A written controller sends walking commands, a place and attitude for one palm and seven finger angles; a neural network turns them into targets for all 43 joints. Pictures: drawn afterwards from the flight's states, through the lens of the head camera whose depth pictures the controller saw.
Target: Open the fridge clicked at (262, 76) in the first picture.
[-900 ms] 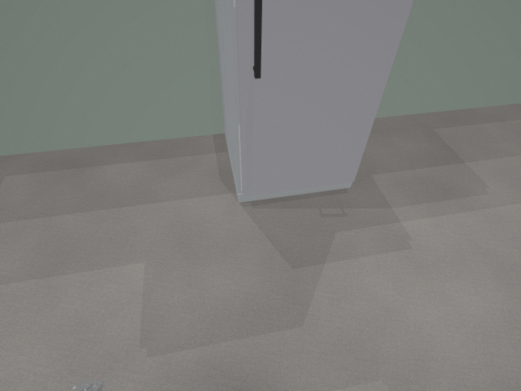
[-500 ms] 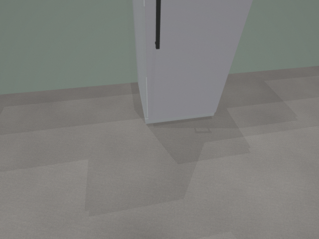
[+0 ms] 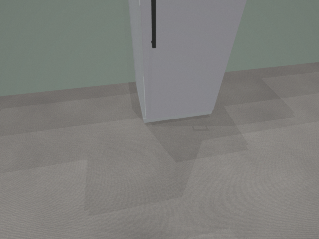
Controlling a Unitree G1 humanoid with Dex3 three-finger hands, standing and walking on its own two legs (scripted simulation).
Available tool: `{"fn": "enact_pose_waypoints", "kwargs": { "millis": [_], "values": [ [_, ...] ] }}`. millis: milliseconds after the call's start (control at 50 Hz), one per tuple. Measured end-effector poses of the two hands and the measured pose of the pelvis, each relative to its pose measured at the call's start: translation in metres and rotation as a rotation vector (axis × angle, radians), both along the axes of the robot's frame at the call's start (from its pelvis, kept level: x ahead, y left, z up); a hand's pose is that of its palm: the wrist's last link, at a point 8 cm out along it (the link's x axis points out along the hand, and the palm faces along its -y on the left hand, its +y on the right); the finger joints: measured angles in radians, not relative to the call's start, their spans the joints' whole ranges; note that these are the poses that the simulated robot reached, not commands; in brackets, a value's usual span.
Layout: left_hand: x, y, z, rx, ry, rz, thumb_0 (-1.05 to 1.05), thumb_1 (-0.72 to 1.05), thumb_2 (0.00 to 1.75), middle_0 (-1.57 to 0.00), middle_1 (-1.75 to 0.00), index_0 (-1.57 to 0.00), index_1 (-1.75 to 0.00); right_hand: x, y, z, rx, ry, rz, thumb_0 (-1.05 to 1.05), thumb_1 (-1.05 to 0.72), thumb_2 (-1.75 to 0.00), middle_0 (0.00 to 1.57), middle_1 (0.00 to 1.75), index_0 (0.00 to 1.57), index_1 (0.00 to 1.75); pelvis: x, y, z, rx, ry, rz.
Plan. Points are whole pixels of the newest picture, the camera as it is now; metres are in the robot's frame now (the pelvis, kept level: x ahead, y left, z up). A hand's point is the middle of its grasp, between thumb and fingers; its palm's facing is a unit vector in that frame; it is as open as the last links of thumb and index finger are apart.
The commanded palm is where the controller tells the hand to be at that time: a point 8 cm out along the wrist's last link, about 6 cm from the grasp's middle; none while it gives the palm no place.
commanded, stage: look at it before walking up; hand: left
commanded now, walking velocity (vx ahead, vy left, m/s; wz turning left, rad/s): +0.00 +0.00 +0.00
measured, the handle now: (152, 20) +1.11 +0.10 +0.10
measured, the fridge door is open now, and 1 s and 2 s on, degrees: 0 0 0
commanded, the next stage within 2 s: walk to a spot facing it in 0.54 s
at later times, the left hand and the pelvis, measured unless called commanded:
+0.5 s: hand out of the picture +0.07 +0.24 -0.16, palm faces -0.03 -0.94 -0.33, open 7.4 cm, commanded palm none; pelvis +0.01 +0.00 +0.00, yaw +0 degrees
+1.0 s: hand out of the picture +0.07 +0.18 -0.18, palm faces -0.12 -0.96 -0.25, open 7.4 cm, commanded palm none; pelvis +0.03 -0.02 -0.02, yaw -9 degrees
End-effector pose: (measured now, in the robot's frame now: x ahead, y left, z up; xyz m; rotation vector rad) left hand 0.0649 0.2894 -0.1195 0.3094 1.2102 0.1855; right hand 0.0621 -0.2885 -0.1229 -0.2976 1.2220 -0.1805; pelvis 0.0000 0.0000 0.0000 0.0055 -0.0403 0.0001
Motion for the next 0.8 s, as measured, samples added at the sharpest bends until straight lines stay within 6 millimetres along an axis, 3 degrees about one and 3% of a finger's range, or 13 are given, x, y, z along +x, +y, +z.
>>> {"fn": "enact_pose_waypoints", "kwargs": {
  "millis": [260,800],
  "values": [
    [0.007,-0.003,0.002,0.000,-0.011,-0.008,0.01,0.91,0.90,-0.20,-0.30,-0.20,-0.30,0.011,-0.003,0.002,-0.001,-0.024,0.006,0.00,-0.90,-0.90,0.20,0.30,0.21,0.30,0.002,-0.002,0.001,0.001,0.002,-0.004],
    [0.006,-0.008,-0.004,-0.002,0.033,-0.010,0.01,0.91,0.90,-0.20,-0.30,-0.20,-0.30,0.012,-0.001,-0.001,-0.003,-0.036,-0.031,0.00,-0.90,-0.90,0.20,0.30,0.20,0.30,0.005,-0.004,-0.002,0.001,0.009,-0.051]
  ]
}}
